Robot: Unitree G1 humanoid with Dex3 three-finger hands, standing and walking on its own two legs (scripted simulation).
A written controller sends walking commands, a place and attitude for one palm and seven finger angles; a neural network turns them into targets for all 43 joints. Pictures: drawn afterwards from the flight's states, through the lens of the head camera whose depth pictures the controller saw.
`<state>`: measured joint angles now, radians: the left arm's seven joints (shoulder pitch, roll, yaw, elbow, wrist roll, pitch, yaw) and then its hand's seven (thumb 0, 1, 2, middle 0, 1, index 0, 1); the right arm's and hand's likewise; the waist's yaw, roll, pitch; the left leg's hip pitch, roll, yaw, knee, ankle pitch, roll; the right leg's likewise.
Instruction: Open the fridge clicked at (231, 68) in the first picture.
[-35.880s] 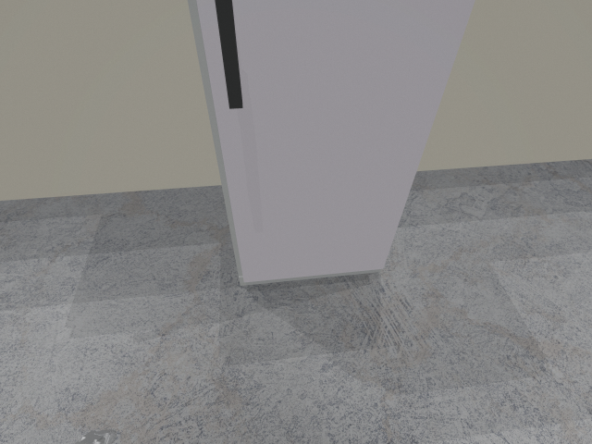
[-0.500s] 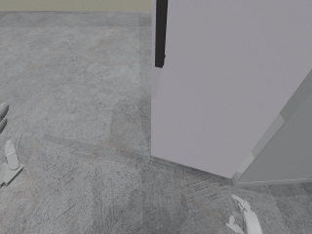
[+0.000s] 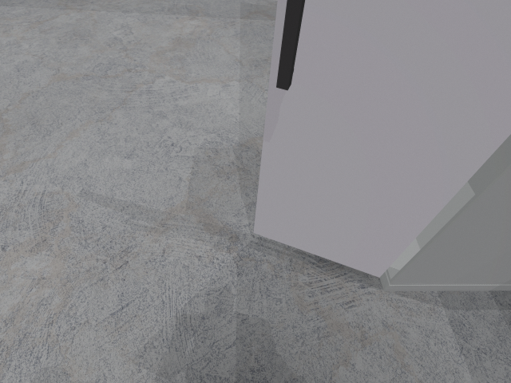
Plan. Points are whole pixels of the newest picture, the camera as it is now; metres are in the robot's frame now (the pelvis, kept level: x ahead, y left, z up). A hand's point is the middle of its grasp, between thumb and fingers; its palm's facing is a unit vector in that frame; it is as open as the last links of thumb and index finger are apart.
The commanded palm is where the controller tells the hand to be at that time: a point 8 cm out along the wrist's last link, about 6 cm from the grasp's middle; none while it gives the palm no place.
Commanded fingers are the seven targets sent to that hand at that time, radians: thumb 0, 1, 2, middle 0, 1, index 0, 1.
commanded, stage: let the arm hang, fingers relaxed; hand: left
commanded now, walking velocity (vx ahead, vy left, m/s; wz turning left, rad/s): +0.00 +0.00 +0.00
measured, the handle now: out of the picture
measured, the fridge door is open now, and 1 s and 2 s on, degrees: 68 68 68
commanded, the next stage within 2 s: look to check the result in 0.64 s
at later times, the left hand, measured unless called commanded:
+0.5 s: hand out of the picture +0.02 +0.20 -0.17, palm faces -0.02 -0.98 -0.20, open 7.4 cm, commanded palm none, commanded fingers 0.00 0.90 0.90 -0.20 -0.30 -0.20 -0.30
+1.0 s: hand out of the picture +0.07 +0.23 -0.16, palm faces -0.04 -0.95 -0.31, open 7.4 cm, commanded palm none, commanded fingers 0.00 0.90 0.90 -0.20 -0.30 -0.20 -0.30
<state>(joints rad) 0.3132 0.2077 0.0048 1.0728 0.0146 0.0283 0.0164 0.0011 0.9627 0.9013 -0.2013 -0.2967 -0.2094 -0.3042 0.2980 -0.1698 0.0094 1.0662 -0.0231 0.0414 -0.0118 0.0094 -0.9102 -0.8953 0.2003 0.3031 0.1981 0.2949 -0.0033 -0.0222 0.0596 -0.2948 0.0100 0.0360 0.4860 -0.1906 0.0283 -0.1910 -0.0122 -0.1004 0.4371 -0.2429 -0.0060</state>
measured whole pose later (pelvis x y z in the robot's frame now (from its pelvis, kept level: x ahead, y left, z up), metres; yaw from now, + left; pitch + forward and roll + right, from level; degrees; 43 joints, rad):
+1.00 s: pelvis +0.02 +0.00 +0.01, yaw -1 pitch -1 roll +0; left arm 0.16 0.29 0.01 1.15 0.02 -0.01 0.01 0.01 0.90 0.90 -0.20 -0.30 -0.21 -0.30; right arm 0.14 -0.27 -0.01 1.14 -0.01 0.00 -0.01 0.01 -0.91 -0.90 0.20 0.30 0.20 0.30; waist -0.01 0.01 0.05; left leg -0.18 -0.01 0.07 0.35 -0.16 0.03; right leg -0.10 -0.03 -0.07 0.34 -0.22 0.01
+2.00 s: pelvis +0.05 -0.02 +0.01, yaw -2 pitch -1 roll +0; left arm 0.12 0.31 0.00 1.14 0.01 -0.02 0.01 0.01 0.90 0.90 -0.20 -0.30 -0.21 -0.30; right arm 0.11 -0.30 0.00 1.15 -0.01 0.00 -0.01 0.01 -0.91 -0.89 0.20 0.30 0.20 0.30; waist -0.01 0.00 0.04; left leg -0.11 0.01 0.07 0.31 -0.18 0.00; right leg -0.03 0.00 -0.07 0.27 -0.23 -0.02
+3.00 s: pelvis +0.04 -0.01 +0.01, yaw -2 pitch -1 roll +0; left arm 0.12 0.31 0.00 1.14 0.01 -0.02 0.01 0.01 0.90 0.90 -0.20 -0.30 -0.21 -0.30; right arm 0.11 -0.31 0.00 1.15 -0.01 0.00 -0.01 0.01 -0.91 -0.89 0.20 0.30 0.20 0.30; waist -0.01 0.00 0.04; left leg -0.11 0.01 0.07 0.29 -0.17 0.01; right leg -0.03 0.00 -0.06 0.26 -0.22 -0.01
